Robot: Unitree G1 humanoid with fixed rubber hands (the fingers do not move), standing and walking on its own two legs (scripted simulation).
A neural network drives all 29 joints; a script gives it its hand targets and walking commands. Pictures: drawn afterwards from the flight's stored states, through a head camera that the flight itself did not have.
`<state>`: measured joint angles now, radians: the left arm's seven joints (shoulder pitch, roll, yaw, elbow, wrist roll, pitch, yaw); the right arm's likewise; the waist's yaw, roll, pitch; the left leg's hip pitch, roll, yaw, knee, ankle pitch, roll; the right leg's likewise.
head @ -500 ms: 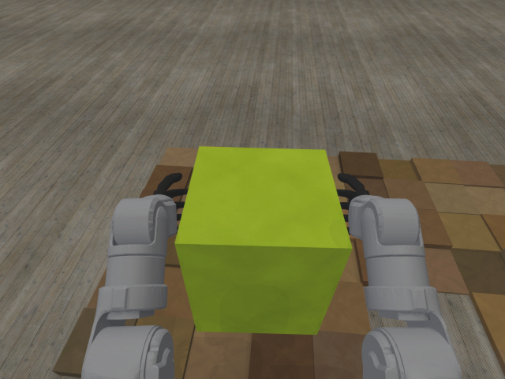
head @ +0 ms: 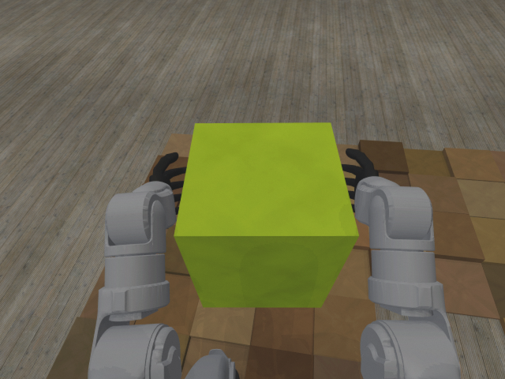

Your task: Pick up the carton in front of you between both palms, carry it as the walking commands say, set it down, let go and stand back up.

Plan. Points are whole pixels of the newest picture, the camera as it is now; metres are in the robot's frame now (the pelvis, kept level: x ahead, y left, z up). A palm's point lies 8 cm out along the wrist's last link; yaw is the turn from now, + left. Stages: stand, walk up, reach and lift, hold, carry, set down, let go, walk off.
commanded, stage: carry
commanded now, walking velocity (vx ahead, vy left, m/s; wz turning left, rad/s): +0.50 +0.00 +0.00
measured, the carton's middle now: (262, 221) +0.36 +0.02 +0.05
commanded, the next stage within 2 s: none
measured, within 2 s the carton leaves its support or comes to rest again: neither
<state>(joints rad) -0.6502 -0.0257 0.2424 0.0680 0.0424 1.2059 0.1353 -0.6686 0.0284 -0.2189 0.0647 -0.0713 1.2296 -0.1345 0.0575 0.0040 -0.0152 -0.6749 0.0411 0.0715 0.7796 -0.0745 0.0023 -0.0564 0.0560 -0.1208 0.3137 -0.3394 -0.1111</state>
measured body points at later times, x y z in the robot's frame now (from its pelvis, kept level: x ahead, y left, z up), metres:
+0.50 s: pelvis +0.30 +0.00 -0.01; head +0.35 +0.00 +0.43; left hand +0.68 +0.13 +0.08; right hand +0.67 -0.17 +0.09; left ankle +0.26 +0.07 -0.75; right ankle +0.42 -0.14 -0.71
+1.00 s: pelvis +0.63 -0.06 -0.02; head +0.67 -0.07 +0.43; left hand +0.98 +0.11 +0.08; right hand +1.00 -0.19 +0.07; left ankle +0.76 +0.09 -0.71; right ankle +0.55 -0.12 -0.76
